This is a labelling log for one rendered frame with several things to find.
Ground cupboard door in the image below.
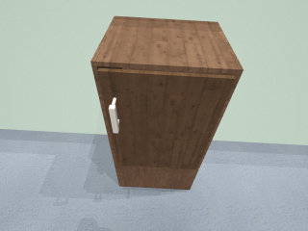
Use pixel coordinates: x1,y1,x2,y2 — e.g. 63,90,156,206
97,67,236,169

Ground handle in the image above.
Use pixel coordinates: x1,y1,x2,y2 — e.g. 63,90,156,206
109,97,119,134

